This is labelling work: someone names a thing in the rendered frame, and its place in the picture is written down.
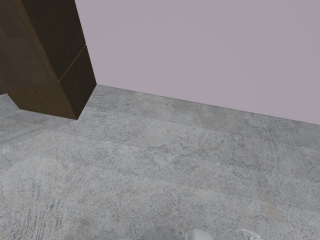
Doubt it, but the right robot hand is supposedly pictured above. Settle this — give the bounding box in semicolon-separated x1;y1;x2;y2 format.
240;229;264;240

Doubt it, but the right robot thigh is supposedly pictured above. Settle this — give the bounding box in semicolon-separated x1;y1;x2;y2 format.
184;229;214;240

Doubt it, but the cupboard door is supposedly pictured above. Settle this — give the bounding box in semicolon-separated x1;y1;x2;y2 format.
0;0;52;95

